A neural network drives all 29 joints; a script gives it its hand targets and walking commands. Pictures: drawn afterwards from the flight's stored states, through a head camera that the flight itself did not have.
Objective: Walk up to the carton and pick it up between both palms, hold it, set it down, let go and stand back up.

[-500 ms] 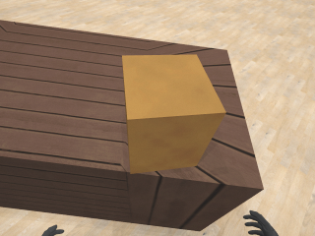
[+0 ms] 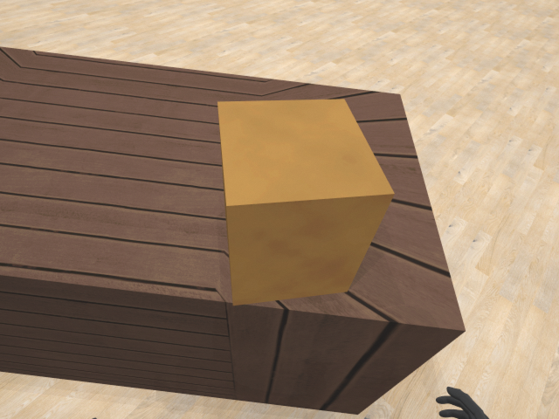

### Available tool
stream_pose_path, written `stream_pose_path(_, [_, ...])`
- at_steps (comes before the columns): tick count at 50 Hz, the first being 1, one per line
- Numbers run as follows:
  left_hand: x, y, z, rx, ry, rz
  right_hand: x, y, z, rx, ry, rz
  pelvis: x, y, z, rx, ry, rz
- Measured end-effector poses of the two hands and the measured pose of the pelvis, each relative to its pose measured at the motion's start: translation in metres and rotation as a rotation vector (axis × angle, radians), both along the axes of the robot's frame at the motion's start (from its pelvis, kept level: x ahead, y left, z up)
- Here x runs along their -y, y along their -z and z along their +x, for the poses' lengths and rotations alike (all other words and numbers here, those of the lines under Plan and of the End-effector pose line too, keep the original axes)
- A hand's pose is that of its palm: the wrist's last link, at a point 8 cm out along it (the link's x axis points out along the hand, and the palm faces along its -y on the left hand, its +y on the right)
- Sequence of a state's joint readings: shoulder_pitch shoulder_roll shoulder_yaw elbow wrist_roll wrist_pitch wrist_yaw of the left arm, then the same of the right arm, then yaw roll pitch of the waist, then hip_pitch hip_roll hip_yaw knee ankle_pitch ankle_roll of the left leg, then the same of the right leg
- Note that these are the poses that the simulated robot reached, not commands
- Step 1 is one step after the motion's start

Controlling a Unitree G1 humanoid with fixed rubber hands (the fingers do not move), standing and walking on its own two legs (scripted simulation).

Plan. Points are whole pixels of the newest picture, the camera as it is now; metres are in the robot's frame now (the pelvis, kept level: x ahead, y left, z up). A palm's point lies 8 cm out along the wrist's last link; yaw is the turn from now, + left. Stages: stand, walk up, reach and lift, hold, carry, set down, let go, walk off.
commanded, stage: stand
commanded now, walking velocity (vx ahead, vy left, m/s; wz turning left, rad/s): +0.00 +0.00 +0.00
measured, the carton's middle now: (287, 204) +0.43 +0.01 +0.07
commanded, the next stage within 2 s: none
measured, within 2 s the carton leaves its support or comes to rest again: neither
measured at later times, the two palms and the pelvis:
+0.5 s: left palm out of the picture +0.06 +0.29 -0.12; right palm out of the picture +0.10 -0.29 -0.09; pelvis -0.01 +0.00 +0.00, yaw +0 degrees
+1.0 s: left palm out of the picture +0.05 +0.29 -0.11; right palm out of the picture +0.10 -0.30 -0.09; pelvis -0.01 -0.01 +0.00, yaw +0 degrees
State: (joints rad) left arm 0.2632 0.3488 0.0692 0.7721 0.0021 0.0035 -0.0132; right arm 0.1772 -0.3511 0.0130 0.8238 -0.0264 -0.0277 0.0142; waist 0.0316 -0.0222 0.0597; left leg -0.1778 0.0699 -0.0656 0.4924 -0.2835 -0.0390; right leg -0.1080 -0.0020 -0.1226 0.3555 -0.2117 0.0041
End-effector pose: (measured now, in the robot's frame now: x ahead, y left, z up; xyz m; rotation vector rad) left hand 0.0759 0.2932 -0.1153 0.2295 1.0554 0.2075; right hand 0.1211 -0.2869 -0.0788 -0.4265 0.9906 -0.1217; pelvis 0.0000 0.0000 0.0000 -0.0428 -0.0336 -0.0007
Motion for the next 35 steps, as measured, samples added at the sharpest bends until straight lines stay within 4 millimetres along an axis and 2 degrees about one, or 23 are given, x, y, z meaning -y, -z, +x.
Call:
stream_pose_path(11, [0.000,0.002,-0.012,-0.030,-0.011,0.003,0.004,0.004,-0.010,-0.024,0.015,0.000,0.002,0.000,-0.004,0.006,0.000,0.003])
stream_pose_path(35, [0.002,0.000,-0.022,-0.043,-0.020,0.014,0.009,0.010,-0.023,-0.051,0.030,0.009,0.006,-0.001,-0.009,0.015,-0.001,0.009])
